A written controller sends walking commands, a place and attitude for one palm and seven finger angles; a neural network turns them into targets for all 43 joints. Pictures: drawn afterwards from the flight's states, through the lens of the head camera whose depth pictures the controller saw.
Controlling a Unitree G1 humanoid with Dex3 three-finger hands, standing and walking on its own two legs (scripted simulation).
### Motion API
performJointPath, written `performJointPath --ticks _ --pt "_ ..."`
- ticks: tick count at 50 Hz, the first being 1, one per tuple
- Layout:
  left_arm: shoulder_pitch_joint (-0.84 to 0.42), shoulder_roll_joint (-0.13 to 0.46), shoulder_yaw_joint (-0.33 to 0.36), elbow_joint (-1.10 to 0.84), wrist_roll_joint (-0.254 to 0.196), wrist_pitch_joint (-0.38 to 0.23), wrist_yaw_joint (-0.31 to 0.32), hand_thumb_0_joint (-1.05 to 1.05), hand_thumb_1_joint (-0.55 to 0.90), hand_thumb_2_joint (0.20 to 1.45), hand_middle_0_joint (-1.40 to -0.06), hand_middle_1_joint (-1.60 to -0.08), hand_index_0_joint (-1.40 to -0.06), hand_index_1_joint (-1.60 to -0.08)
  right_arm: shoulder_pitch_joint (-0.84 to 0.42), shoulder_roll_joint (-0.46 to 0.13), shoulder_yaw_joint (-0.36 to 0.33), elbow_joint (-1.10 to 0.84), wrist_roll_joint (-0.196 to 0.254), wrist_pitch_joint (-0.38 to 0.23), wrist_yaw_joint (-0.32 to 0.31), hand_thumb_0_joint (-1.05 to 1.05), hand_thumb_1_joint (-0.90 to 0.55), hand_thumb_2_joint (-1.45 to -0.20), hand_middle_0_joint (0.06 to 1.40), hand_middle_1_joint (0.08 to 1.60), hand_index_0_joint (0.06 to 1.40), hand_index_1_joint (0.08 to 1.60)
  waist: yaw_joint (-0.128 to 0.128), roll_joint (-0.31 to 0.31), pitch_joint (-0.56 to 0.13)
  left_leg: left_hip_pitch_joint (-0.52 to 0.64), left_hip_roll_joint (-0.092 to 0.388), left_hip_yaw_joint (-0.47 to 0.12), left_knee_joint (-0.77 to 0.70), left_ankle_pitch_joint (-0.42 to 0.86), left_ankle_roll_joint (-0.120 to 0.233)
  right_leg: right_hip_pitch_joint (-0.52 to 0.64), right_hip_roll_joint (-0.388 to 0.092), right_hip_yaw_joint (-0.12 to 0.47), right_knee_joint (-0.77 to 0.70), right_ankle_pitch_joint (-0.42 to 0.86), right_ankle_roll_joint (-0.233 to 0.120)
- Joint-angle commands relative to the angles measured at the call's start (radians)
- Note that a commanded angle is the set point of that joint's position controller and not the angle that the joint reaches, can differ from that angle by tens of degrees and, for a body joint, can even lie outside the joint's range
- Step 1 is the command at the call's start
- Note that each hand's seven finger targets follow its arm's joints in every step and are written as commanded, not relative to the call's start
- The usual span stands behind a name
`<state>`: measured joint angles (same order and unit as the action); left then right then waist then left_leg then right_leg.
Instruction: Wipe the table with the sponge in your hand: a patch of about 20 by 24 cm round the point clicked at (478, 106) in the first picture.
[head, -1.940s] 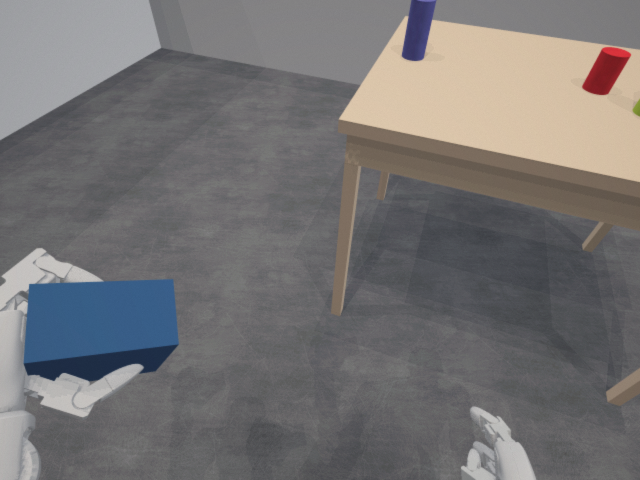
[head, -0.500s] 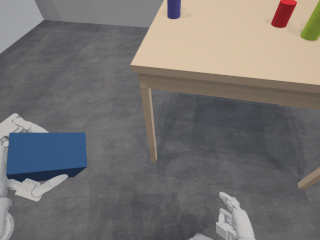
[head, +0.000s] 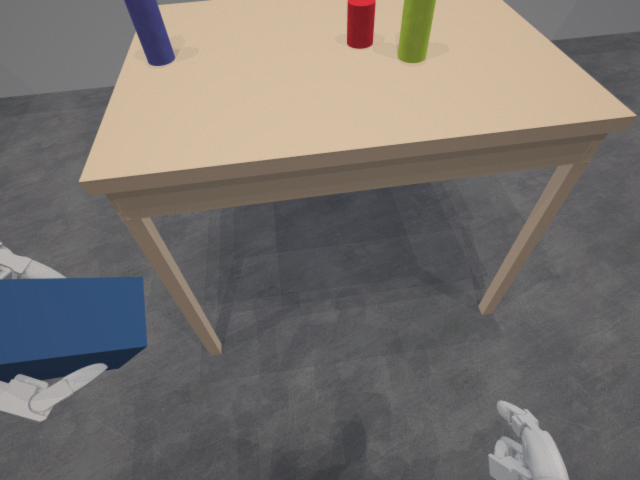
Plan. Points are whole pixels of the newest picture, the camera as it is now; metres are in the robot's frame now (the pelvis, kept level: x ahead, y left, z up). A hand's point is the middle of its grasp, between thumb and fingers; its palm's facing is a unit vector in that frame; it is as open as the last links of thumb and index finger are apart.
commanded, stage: turn to face it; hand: left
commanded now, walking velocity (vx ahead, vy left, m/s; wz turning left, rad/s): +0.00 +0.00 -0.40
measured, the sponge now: (85, 330) +0.22 +0.22 +0.16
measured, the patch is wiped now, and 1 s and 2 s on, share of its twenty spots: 0.00 0.00 0.00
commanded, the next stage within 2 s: take the last steps up to it in 0.24 s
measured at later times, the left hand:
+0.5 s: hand (217, 347) +0.21 +0.10 +0.15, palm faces +0.19 -0.85 -0.50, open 10.3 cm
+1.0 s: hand (272, 332) +0.23 +0.05 +0.15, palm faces +0.20 -0.87 -0.44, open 10.3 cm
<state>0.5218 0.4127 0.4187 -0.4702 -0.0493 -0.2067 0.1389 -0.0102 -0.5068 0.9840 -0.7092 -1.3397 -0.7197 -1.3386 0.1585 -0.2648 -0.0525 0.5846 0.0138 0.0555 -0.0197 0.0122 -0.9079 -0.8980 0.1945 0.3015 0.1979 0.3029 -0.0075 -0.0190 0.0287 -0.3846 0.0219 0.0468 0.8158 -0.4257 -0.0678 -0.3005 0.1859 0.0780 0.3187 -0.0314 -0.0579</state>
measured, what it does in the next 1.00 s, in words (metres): steps to the right: left foot, then right foot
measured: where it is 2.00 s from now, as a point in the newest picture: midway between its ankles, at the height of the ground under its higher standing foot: outside the picture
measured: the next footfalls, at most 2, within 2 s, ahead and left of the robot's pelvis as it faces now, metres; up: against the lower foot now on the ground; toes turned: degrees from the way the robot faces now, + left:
left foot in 0.08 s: +0.03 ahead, +0.13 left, +0.00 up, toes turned +4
right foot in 0.28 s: +0.00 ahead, -0.21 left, +0.00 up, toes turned -10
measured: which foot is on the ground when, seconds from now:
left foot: up 0.00-0.06, down 0.08-0.28, up 0.30-0.54, down 0.56-0.90, up 0.92-1.00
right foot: down 0.00-0.06, up 0.08-0.26, down 0.28-0.60, up 0.62-0.86, down 0.88-1.00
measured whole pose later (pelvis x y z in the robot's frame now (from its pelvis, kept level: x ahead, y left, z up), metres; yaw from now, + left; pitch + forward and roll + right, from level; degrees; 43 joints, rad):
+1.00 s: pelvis -0.02 -0.13 -0.01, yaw -9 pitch -1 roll +0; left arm 0.43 0.32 0.28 -0.42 0.01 -0.20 0.12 -0.01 -0.51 0.99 -0.71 -1.34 -0.72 -1.34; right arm 0.19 -0.19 0.01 0.67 -0.01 -0.05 -0.04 0.01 -0.90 -0.90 0.20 0.30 0.21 0.30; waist 0.00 0.06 0.04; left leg -0.44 0.05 0.04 1.11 -0.40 -0.01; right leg -0.26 -0.05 -0.18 0.59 -0.32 -0.04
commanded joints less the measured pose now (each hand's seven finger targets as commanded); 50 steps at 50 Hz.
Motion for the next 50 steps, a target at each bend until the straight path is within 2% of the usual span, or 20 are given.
performJointPath --ticks 1,2,3,4,6,9,12,13,15,18,21,27,30,31,34,42,43,45,47,50 --pt "-0.103 0.144 0.048 -0.192 0.008 -0.027 0.012 0.0 0.1 1.3 -1.2 -1.6 -1.2 -1.6 -0.033 -0.069 -0.019 -0.147 0.005 -0.024 -0.002 0.0 -0.9 -0.9 0.2 0.3 0.2 0.3 -0.014 -0.096 -0.149 0.294 -0.037 0.088 -0.342 -0.039 0.074 -0.03 -0.207 0.183 -0.042 0.069 0.298" --pt "-0.129 0.144 0.04 -0.219 0.008 -0.029 0.009 0.0 0.1 1.3 -1.2 -1.6 -1.2 -1.6 -0.019 -0.069 -0.014 -0.149 0.002 -0.025 -0.003 0.0 -0.9 -0.9 0.2 0.3 0.2 0.3 -0.032 0.01 -0.151 0.385 0.033 0.049 -0.494 0.039 0.123 -0.112 -0.156 0.143 0.135 -0.043 0.311" --pt "-0.125 0.149 0.051 -0.263 0.004 -0.04 0.011 0.0 0.1 1.3 -1.2 -1.6 -1.2 -1.6 -0.072 -0.08 -0.01 -0.183 -0.021 -0.042 -0.004 0.0 -0.9 -0.9 0.2 0.3 0.2 0.3 -0.003 0.393 -0.139 0.383 0.289 -0.163 -0.632 0.149 0.211 -0.206 -0.056 0.064 0.578 -0.332 0.281" --pt "-0.124 0.17 0.085 -0.313 0.027 -0.053 0.024 0.0 0.1 1.3 -1.2 -1.6 -1.2 -1.6 -0.089 -0.04 0.004 -0.242 -0.048 -0.066 -0.001 0.0 -0.9 -0.9 0.2 0.3 0.2 0.3 0.059 0.385 -0.139 0.127 0.556 -0.415 -0.548 0.26 0.314 -0.193 -0.146 0.118 1.01 -0.528 0.155" --pt "-0.177 0.23 0.144 -0.362 0.041 -0.064 -0.006 0.0 0.1 1.3 -1.2 -1.6 -1.2 -1.6 -0.108 -0.063 -0.036 -0.204 -0.021 -0.08 0.01 0.0 -0.9 -0.9 0.2 0.3 0.2 0.3 0.072 0.251 -0.097 0.052 0.471 -0.123 -0.532 0.295 0.259 -0.224 -0.195 0.114 1.094 -0.447 0.103" --pt "-0.101 0.178 0.128 -0.345 0.013 -0.06 0.004 0.0 0.1 1.3 -1.2 -1.6 -1.2 -1.6 -0.058 -0.06 -0.023 -0.2 -0.005 -0.124 0.02 0.0 -0.9 -0.9 0.2 0.3 0.2 0.3 0.055 0.285 -0.028 -0.069 0.371 -0.033 -0.447 0.186 0.199 -0.097 -0.242 -0.033 0.687 -0.454 0.112" --pt "-0.135 0.125 0.09 -0.281 0.016 -0.075 0.016 0.0 0.1 1.3 -1.2 -1.6 -1.2 -1.6 0.025 -0.08 -0.025 -0.171 0.013 -0.174 0.011 0.0 -0.9 -0.9 0.2 0.3 0.2 0.3 0.035 0.143 -0.093 0.008 0.264 0.062 -0.174 0.201 0.091 0.095 -0.172 -0.185 0.274 -0.305 0.129" --pt "-0.154 0.11 0.071 -0.241 0.024 -0.067 0.015 0.0 0.1 1.3 -1.2 -1.6 -1.2 -1.6 0.044 -0.072 -0.029 -0.16 0.02 -0.184 0.009 0.0 -0.9 -0.9 0.2 0.3 0.2 0.3 0.012 0.003 -0.09 0.025 0.188 0.097 -0.034 0.171 0.057 0.094 -0.201 -0.139 0.152 -0.171 0.109" --pt "-0.2 0.207 0.153 -0.172 0.03 -0.068 0.033 0.0 0.1 1.3 -1.2 -1.6 -1.2 -1.6 -0.031 -0.053 -0.019 -0.165 -0.001 -0.19 -0.004 0.0 -0.9 -0.9 0.2 0.3 0.2 0.3 0.024 -0.384 -0.11 -0.196 0.033 0.046 0.345 -0.226 0.005 0.109 -0.517 0.358 0.052 0.371 -0.072" --pt "-0.137 0.185 0.133 -0.136 0.027 -0.054 0.025 0.0 0.1 1.3 -1.2 -1.6 -1.2 -1.6 -0.045 -0.054 -0.012 -0.13 -0.003 -0.154 -0.012 0.0 -0.9 -0.9 0.2 0.3 0.2 0.3 0.018 -0.166 -0.159 -0.155 0.071 -0.062 0.406 -0.087 0.019 0.089 -0.505 0.342 0.088 0.202 -0.118" --pt "-0.052 0.158 0.13 -0.219 0.023 -0.084 0.027 0.0 0.1 1.3 -1.2 -1.6 -1.2 -1.6 -0.072 -0.029 0.023 -0.126 -0.011 -0.12 -0.013 0.0 -0.9 -0.9 0.2 0.3 0.2 0.3 0.01 -0.135 -0.207 -0.095 0.056 -0.025 0.161 -0.019 0.038 0.155 -0.434 0.151 0.103 0.156 -0.096" --pt "0.001 0.173 0.13 -0.381 0.033 -0.103 0.05 0.0 0.1 1.3 -1.2 -1.6 -1.2 -1.6 -0.028 -0.041 0.006 -0.132 -0.022 -0.15 -0.026 0.0 -0.9 -0.9 0.2 0.3 0.2 0.3 -0.006 -0.018 -0.222 0.146 0.015 0.038 -0.365 0.062 0.077 0.138 -0.407 0.159 0.083 -0.28 -0.058" --pt "-0.009 0.152 0.105 -0.387 0.043 -0.119 0.052 0.0 0.1 1.3 -1.2 -1.6 -1.2 -1.6 -0.021 -0.07 -0.004 -0.148 -0.017 -0.163 -0.036 0.0 -0.9 -0.9 0.2 0.3 0.2 0.3 0.008 0.408 -0.134 0.311 0.317 -0.333 -0.548 0.172 0.228 -0.193 -0.173 -0.146 0.507 -0.541 0.064" --pt "-0.023 0.178 0.118 -0.316 0.055 -0.118 0.051 0.0 0.1 1.3 -1.2 -1.6 -1.2 -1.6 -0.021 -0.056 0.003 -0.117 -0.027 -0.171 -0.041 0.0 -0.9 -0.9 0.2 0.3 0.2 0.3 -0.008 0.435 -0.094 0.21 0.364 -0.395 -0.601 0.036 0.268 -0.229 -0.186 -0.139 0.693 -0.548 0.062" --pt "-0.146 0.109 0.044 -0.211 0.063 -0.109 0.037 0.0 0.1 1.3 -1.2 -1.6 -1.2 -1.6 0.011 -0.067 -0.01 -0.084 -0.016 -0.197 -0.037 0.0 -0.9 -0.9 0.2 0.3 0.2 0.3 -0.01 0.247 0.013 0.163 0.295 -0.253 -0.564 0.072 0.259 -0.269 -0.228 -0.16 0.682 -0.449 0.086" --pt "-0.197 0.076 -0.031 -0.144 0.05 -0.06 0.017 0.0 0.1 1.3 -1.2 -1.6 -1.2 -1.6 -0.009 -0.068 0.005 -0.088 -0.013 -0.185 -0.051 0.0 -0.9 -0.9 0.2 0.3 0.2 0.3 0.011 0.164 -0.072 0.125 0.196 -0.059 -0.357 0.261 0.188 0.116 -0.206 -0.266 0.145 -0.291 0.088" --pt "-0.209 0.104 -0.014 -0.168 0.056 -0.059 0.02 0.0 0.1 1.3 -1.2 -1.6 -1.2 -1.6 -0.017 -0.063 0.006 -0.086 -0.013 -0.182 -0.05 0.0 -0.9 -0.9 0.2 0.3 0.2 0.3 0.014 0.112 -0.108 0.048 0.166 -0.014 -0.235 0.246 0.169 0.239 -0.258 -0.205 0.089 -0.235 0.062" --pt "-0.211 0.186 0.06 -0.185 0.051 -0.064 0.029 0.0 0.1 1.3 -1.2 -1.6 -1.2 -1.6 -0.062 -0.039 0.006 -0.11 -0.019 -0.177 -0.042 0.0 -0.9 -0.9 0.2 0.3 0.2 0.3 0.031 -0.281 -0.116 -0.325 -0.005 0.044 0.261 -0.106 0.09 0.403 -0.638 0.407 -0.052 -0.157 -0.105" --pt "-0.206 0.177 0.07 -0.198 0.039 -0.076 0.022 0.0 0.1 1.3 -1.2 -1.6 -1.2 -1.6 -0.043 -0.066 -0.017 -0.092 -0.018 -0.172 -0.034 0.0 -0.9 -0.9 0.2 0.3 0.2 0.3 0.011 -0.179 -0.054 -0.3 0.059 -0.108 0.415 0.0 0.057 0.224 -0.651 0.393 -0.118 -0.373 -0.108" --pt "-0.098 0.179 0.109 -0.221 0.034 -0.104 0.012 0.0 0.1 1.3 -1.2 -1.6 -1.2 -1.6 -0.061 -0.033 0.011 -0.081 -0.018 -0.132 -0.024 0.0 -0.9 -0.9 0.2 0.3 0.2 0.3 0.003 -0.051 -0.031 -0.293 0.102 -0.077 0.386 0.109 0.04 0.155 -0.578 0.12 -0.089 -0.199 -0.098"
